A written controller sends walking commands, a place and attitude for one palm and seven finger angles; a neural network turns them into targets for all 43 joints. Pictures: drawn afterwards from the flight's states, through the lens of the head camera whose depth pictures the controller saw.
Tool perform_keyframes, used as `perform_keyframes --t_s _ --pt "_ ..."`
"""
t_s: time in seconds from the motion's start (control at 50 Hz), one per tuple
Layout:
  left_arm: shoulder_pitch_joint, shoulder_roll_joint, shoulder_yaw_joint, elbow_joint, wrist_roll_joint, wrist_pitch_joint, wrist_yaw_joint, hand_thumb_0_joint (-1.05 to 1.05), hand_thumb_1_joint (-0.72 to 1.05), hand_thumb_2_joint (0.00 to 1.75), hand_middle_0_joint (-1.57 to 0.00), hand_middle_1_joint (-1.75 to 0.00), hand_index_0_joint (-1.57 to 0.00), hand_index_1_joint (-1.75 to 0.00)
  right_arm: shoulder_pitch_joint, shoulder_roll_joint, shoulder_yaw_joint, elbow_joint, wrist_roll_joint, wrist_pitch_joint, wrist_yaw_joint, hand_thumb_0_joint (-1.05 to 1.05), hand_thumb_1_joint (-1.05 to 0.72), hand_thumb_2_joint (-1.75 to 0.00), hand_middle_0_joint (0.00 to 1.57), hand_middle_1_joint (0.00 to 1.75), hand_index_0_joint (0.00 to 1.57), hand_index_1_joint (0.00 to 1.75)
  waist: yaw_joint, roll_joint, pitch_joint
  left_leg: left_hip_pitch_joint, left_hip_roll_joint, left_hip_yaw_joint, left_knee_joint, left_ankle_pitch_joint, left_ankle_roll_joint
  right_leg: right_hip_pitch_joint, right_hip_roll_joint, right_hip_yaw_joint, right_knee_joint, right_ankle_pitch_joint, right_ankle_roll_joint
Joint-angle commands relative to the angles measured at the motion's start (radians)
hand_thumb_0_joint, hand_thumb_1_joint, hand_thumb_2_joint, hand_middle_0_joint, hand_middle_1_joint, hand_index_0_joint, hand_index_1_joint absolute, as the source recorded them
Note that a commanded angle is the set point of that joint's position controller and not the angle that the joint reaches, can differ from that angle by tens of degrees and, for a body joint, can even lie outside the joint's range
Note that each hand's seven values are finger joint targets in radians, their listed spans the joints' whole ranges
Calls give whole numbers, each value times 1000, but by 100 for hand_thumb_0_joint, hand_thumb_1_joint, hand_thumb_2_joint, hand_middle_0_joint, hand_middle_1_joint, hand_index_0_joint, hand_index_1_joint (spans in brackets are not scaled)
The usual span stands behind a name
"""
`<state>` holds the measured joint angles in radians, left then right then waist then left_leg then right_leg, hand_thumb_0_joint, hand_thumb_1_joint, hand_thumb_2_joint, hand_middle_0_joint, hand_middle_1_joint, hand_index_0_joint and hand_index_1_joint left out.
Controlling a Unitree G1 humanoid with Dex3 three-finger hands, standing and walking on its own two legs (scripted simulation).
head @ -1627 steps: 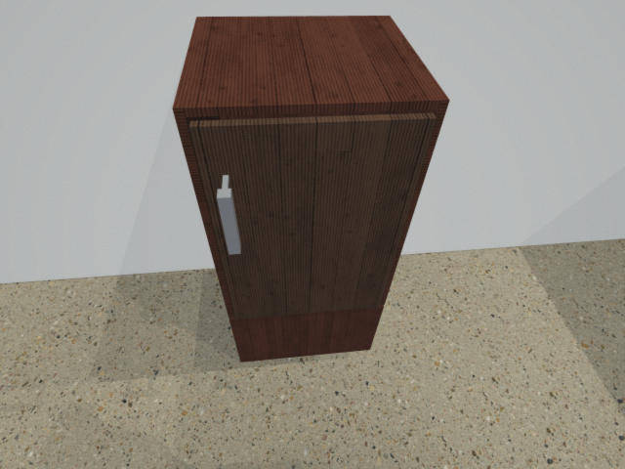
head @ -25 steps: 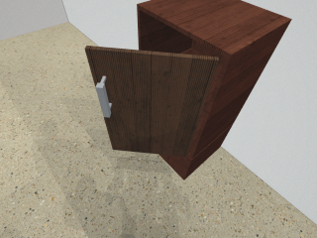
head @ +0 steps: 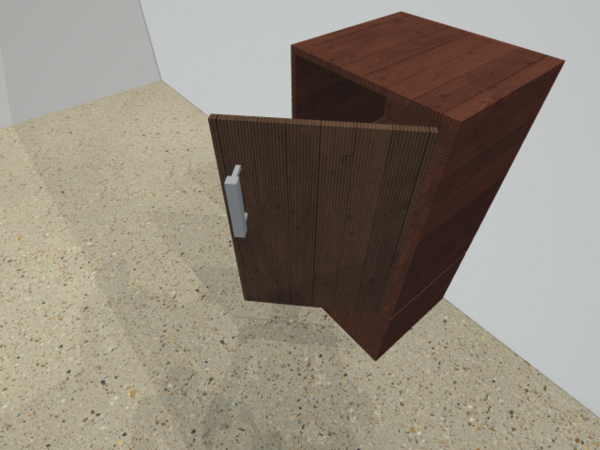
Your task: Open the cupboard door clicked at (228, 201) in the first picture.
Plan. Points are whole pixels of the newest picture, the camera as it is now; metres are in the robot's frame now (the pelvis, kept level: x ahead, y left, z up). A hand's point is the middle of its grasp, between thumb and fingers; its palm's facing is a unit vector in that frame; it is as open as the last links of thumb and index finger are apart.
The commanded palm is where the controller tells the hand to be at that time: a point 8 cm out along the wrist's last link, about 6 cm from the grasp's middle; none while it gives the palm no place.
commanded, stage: come to a stop and stand still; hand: left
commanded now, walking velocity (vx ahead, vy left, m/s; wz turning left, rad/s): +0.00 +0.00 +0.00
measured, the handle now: (238, 201) +0.58 +0.17 -0.02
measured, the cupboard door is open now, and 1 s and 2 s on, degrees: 44 44 44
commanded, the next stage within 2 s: look again from close up in 0.04 s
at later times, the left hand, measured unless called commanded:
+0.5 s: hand out of the picture +0.04 +0.14 -0.17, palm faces +0.00 -0.98 -0.20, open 7.3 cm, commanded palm none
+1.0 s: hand (214, 362) +0.24 +0.14 -0.01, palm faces +0.07 -1.00 +0.00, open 7.9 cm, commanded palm +0.16 +0.21 -0.06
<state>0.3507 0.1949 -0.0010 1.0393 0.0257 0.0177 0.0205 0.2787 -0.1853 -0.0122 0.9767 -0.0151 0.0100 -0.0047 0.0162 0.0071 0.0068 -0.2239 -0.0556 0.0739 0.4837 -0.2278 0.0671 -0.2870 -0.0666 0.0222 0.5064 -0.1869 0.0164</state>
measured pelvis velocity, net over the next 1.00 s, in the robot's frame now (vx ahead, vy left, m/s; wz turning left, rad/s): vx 0.02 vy -0.05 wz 0.03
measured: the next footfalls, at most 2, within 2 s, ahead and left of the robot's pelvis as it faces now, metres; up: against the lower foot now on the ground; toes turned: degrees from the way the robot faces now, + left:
none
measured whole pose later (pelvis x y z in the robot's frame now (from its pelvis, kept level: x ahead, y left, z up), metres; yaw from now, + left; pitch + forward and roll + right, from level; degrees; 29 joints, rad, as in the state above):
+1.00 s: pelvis +0.02 -0.05 -0.04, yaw +2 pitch +7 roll +1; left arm 0.28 0.19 0.15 0.30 -0.25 -0.54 -0.24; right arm 0.19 -0.27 -0.05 0.62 0.02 -0.30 -0.02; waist -0.03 -0.03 -0.11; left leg -0.58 0.00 0.03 0.87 -0.42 0.00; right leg -0.64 -0.03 -0.02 0.90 -0.39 -0.02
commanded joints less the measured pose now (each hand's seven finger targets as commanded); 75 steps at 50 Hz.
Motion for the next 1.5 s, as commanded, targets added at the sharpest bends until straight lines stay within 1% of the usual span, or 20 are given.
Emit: perform_keyframes --t_s 0.0,0.3,0.66,0.68,0.7,0.72,0.74,0.76,0.78,0.82,0.84,0.9,0.98,1.0,1.04,1.12,1.24,1.38,1.44,1.48 --pt "15 84 14 -43 1 -34 8 0 90 90 -20 -30 -20 -30 -1 -129 -29 -45 -1 -29 -7 0 -90 -90 20 30 20 30 -15 -3 74 -112 160 -203 -233 -273 -15 11 -8 46 -80 -103 -42" --pt "-4 78 10 3 -11 -53 15 0 90 90 -20 -30 -20 -30 45 -73 -6 58 5 -46 -16 0 -90 -90 20 30 20 30 -22 -22 37 -13 133 -120 -144 4 -39 46 -45 88 -136 -1 -51" --pt "-46 75 14 6 -13 -48 19 0 90 90 -20 -30 -20 -30 49 -59 -2 111 5 -42 -22 0 -90 -90 20 30 20 30 -17 -10 58 5 149 -110 -159 58 -51 84 -35 71 -142 64 -52" --pt "52 94 14 55 -10 -53 54 0 90 90 -20 -30 -20 -30 -53 -102 -7 51 13 -44 -13 0 -90 -90 20 30 20 30 33 -32 53 -27 174 -55 24 25 -73 82 -82 82 -121 244 -37" --pt "-760 370 210 -1471 -219 -282 36 0 88 89 -20 -32 -20 -32 -67 -260 -26 -318 63 -192 -61 0 -90 -90 20 30 20 30 -100 130 -440 179 40 -75 -96 102 -45 194 15 18 -62 142 -41" --pt "-248 284 192 -1187 -144 -231 62 0 85 88 -20 -33 -20 -33 -149 -168 2 -273 56 -283 -104 0 -90 -90 20 30 20 30 12 233 -344 160 55 -28 -109 123 -37 170 54 -32 -19 19 -72" --pt "-192 206 153 -1047 -171 -186 103 0 83 87 -21 -34 -21 -34 -144 -181 -8 -208 68 -309 -112 0 -90 -90 20 30 20 30 -18 198 -248 58 63 -40 -90 10 -60 106 50 -72 -31 -59 -55" --pt "68 -43 24 -849 -190 -113 86 0 81 86 -21 -36 -21 -36 -115 -123 -4 -203 77 -310 -100 0 -90 -90 20 30 20 30 -38 51 -78 -21 74 -63 -106 -72 -56 12 60 -102 -42 -100 -39" --pt "-142 11 51 -1008 -229 -161 61 0 78 85 -21 -37 -21 -37 -129 -178 -6 -285 77 -323 -91 0 -90 -90 20 30 20 30 -73 -9 64 -97 68 -107 -81 -140 -53 -72 53 -105 -39 -158 -25" --pt "-98 33 105 -863 -223 -284 0 0 74 83 -21 -40 -21 -40 -118 -198 -41 -319 52 -348 -84 0 -90 -90 20 30 20 30 -78 -165 136 -218 48 -96 34 -214 -55 -238 57 -113 -10 -337 -18" --pt "11 29 135 -763 -233 -338 -43 0 71 82 -21 -42 -21 -42 -120 -198 -48 -350 50 -351 -70 0 -90 -90 20 30 20 30 -41 -151 144 -277 32 -82 93 -218 -63 -280 51 -105 30 -372 -26" --pt "199 -4 157 -719 -282 -543 -217 0 64 79 -22 -47 -22 -47 -136 -191 -71 -456 25 -368 -23 0 -90 -90 20 30 20 30 32 -260 -32 -425 12 -54 276 -186 -74 -331 53 -75 192 -387 -36" --pt "171 152 270 -761 -298 -703 -450 0 55 75 -22 -53 -22 -53 -163 -208 -90 -565 37 -358 17 0 -90 -90 20 30 20 30 43 -116 -203 -581 -6 -38 468 -110 -72 -313 25 25 357 -188 -54" --pt "158 185 310 -792 -305 -695 -472 0 53 74 -23 -54 -23 -54 -165 -205 -91 -586 43 -348 12 0 -90 -90 20 30 20 30 51 -121 -256 -614 -3 -33 496 -100 -63 -307 23 47 380 -168 -48" --pt "60 231 356 -969 -354 -674 -486 0 48 72 -23 -57 -23 -57 -162 -202 -90 -624 41 -335 -2 0 -90 -90 20 30 20 30 55 22 -339 -603 0 -36 539 -73 -57 -320 26 73 422 -150 -46" --pt "-74 208 331 -1324 -395 -674 -432 0 39 68 -24 -63 -24 -63 -122 -178 -79 -621 35 -326 -18 0 -90 -90 20 30 20 30 0 180 -438 -484 34 -69 572 35 -42 -375 61 10 487 -13 -46" --pt "-135 168 202 -1248 -340 -579 -455 0 25 62 -25 -72 -25 -72 -96 -206 -55 -553 39 -320 -43 0 -90 -90 20 30 20 30 -89 107 -293 -556 60 -126 604 -30 -34 -534 95 -52 508 -105 -50" --pt "24 279 405 -1140 -395 -312 -491 0 8 55 -26 -82 -26 -82 -139 -197 -52 -631 68 -271 -60 0 -90 -90 20 30 20 30 20 -19 -447 -569 36 -111 512 -43 -45 -345 73 -61 444 -144 -30" --pt "-10 298 468 -1203 -431 -335 -432 0 1 52 -26 -87 -26 -87 -142 -172 -42 -637 55 -272 -66 0 -90 -90 20 30 20 30 44 -31 -446 -572 41 -117 504 3 -50 -321 82 -70 460 -108 -37" --pt "-31 261 435 -1216 -421 -390 -401 0 -3 50 -27 -90 -27 -90 -117 -167 -41 -618 52 -280 -62 0 -90 -90 20 30 20 30 20 -8 -402 -554 47 -120 491 -18 -54 -384 84 -84 462 -138 -37"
